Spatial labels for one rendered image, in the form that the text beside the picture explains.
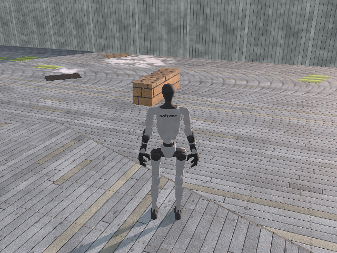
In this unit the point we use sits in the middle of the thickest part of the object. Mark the left robot hand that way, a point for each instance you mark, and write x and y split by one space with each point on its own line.
141 159

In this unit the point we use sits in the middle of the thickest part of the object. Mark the right robot forearm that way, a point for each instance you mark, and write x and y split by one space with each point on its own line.
192 143

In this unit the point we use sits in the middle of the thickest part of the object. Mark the robot right upper arm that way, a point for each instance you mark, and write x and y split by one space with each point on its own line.
187 120

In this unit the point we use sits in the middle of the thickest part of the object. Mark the left robot forearm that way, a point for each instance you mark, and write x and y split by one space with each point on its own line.
144 143

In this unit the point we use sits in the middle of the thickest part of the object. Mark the robot left upper arm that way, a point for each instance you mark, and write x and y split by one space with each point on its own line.
149 120

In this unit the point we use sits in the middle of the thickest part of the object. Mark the robot right thigh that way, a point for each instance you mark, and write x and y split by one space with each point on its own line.
180 163

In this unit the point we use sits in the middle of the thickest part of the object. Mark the robot left thigh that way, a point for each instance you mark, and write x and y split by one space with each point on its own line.
155 162

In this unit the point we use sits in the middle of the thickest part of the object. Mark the robot thigh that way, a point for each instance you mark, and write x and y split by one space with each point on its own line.
180 163
155 162

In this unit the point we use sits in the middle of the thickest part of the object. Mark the right robot hand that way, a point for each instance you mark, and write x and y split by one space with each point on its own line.
195 160

